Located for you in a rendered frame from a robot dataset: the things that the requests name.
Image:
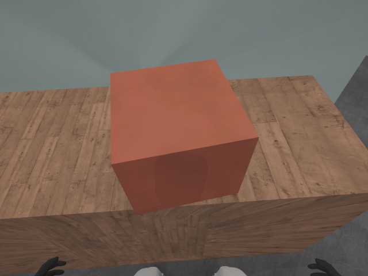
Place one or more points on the right robot hand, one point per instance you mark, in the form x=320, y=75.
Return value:
x=323, y=266

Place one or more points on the left robot hand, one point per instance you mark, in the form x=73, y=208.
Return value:
x=50, y=264

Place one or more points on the pedestal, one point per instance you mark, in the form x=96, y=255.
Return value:
x=59, y=194

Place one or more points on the carton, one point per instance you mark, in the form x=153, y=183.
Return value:
x=179, y=135

